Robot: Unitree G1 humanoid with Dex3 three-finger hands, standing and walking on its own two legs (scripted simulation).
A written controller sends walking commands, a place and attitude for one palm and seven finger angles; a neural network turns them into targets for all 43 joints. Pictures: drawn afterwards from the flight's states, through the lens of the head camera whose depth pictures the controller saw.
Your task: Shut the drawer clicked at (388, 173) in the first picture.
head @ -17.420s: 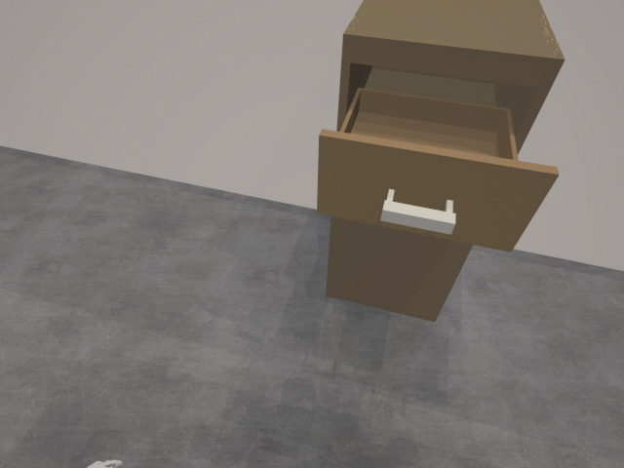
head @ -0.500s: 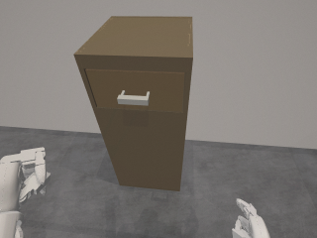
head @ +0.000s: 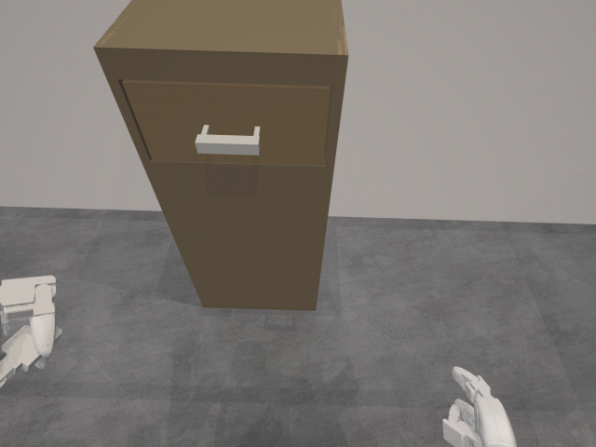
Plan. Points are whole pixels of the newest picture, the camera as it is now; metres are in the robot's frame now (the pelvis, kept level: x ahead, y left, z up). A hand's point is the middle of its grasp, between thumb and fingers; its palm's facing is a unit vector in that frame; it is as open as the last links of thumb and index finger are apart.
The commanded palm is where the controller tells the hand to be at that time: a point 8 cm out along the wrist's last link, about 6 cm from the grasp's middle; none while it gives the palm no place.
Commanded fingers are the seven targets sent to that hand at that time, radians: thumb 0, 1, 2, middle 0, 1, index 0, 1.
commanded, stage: step back with the hand held close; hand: left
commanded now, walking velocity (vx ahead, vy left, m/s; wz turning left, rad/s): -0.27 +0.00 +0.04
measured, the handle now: (230, 137) +0.63 +0.17 +0.04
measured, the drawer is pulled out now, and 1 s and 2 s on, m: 0.00 0.00 0.00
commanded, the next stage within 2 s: stop stepping back and stand still in 0.94 s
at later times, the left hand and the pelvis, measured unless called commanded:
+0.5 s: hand out of the picture +0.11 +0.25 +0.16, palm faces +0.39 -0.79 -0.48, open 3.3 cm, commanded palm +0.04 +0.29 +0.18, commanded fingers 0.00 0.90 0.90 -1.40 -1.60 -1.40 -1.60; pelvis -0.07 +0.00 -0.02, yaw +3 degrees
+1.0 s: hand out of the picture +0.03 +0.24 +0.17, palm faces +0.30 -0.84 -0.46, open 3.3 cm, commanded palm -0.04 +0.28 +0.18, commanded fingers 0.00 0.90 0.90 -1.40 -1.60 -1.40 -1.60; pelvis -0.17 +0.01 +0.00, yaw -1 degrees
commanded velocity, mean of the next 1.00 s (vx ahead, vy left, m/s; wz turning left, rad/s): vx -0.36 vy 0.00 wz -0.03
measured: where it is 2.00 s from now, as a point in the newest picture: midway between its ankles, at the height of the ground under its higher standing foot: outside the picture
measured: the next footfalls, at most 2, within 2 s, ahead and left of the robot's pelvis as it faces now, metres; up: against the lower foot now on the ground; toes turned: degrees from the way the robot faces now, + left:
right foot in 0.64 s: -0.05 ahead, -0.13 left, +0.00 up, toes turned +11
left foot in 0.80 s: -0.05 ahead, +0.09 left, +0.00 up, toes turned +4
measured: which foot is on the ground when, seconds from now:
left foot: down 0.00-0.66, up 0.68-0.78, down 0.80-1.00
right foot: down 0.00-0.56, up 0.58-0.62, down 0.64-0.84, up 0.86-1.00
